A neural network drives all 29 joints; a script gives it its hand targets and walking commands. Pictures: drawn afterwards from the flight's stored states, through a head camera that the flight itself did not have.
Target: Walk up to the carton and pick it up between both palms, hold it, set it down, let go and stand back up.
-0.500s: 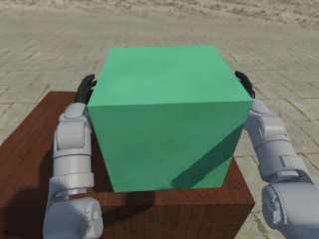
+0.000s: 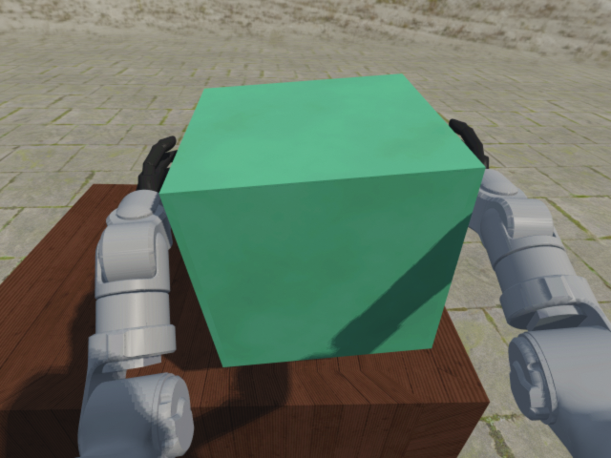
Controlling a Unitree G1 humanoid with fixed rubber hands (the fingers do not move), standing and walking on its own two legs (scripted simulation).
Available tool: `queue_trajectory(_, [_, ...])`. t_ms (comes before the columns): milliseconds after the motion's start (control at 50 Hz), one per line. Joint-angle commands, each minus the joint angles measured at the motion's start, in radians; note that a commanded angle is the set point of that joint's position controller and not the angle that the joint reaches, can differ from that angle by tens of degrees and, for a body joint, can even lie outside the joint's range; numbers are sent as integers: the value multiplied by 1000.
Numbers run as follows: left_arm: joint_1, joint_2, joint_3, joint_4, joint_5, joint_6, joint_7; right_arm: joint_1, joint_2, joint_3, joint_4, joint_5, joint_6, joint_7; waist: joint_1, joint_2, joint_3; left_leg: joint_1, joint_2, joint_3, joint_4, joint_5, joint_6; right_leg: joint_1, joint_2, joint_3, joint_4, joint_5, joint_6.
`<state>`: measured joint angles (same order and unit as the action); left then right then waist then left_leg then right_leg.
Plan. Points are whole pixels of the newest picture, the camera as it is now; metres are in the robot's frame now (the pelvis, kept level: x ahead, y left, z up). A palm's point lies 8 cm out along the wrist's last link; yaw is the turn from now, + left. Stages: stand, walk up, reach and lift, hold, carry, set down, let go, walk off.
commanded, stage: reach and lift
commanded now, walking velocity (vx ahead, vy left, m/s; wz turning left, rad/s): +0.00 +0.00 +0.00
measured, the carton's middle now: (315, 215) +0.41 +0.01 +0.18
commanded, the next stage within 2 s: hold in 0.46 s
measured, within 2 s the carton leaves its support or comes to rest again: neither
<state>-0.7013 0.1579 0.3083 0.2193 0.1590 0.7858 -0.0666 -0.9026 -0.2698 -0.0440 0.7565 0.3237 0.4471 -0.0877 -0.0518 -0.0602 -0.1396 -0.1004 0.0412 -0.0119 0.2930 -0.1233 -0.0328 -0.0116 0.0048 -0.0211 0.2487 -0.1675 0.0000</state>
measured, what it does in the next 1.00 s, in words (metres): stands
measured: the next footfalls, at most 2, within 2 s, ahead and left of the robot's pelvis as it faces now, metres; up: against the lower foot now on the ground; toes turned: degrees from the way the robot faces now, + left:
none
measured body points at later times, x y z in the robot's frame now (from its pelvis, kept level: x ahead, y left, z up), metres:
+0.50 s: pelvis +0.00 +0.00 +0.00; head -0.09 +0.02 +0.44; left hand +0.36 +0.20 +0.27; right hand +0.38 -0.19 +0.29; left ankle +0.03 +0.14 -0.75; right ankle -0.02 -0.12 -0.75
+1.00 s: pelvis -0.01 +0.00 +0.00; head -0.11 +0.02 +0.44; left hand +0.36 +0.20 +0.29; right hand +0.37 -0.20 +0.32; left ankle +0.03 +0.14 -0.75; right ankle -0.02 -0.12 -0.75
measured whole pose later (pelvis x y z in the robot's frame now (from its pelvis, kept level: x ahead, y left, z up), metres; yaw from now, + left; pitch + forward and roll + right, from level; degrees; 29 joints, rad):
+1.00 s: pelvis -0.01 +0.00 +0.00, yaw -1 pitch -3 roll -1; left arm -0.86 0.19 0.33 0.34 0.17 0.87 -0.09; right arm -1.07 -0.33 0.00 0.84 0.36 0.59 -0.12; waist -0.04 -0.02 -0.22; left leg -0.14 0.05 0.00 0.30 -0.12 -0.04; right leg -0.06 0.02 0.01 0.26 -0.15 0.00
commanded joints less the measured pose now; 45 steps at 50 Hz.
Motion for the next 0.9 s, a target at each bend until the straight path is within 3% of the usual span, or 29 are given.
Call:
queue_trajectory(0, [-682, -486, -409, -222, -164, -48, -134, -664, 530, 238, -361, 121, -4, 118, -23, 97, -273, 176, -85, 30, 13, 260, -7, 7, 62, 4, -16, 270, 27])
queue_trajectory(260, [-685, -440, -387, -269, -160, 5, -143, -687, 515, 268, -468, 161, 61, 108, 0, 71, -289, 149, -91, 28, 19, 248, 2, 22, 61, 18, -1, 316, 31])
queue_trajectory(360, [-719, -434, -364, -208, -157, 15, -154, -723, 519, 259, -427, 153, 83, 109, 8, 58, -272, 118, -86, 28, 5, 190, 13, 6, 58, 27, -10, 263, 27])
queue_trajectory(460, [-749, -441, -363, -182, -167, 20, -163, -740, 520, 251, -396, 158, 99, 105, -4, 62, -284, 111, -83, 25, 4, 185, 11, 6, 58, 35, -14, 261, 22])
queue_trajectory(620, [-814, -459, -368, -153, -175, 26, -178, -777, 508, 225, -332, 162, 118, 112, -14, 95, -273, 82, -71, 23, -10, 145, 1, -8, 60, 47, -20, 187, 2])
queue_trajectory(880, [-904, -460, -326, -41, -180, 12, -163, -867, 523, 211, -229, 172, 114, 139, 19, 82, -275, 38, -65, 23, -26, 69, 17, -31, 60, 57, -31, 93, -5])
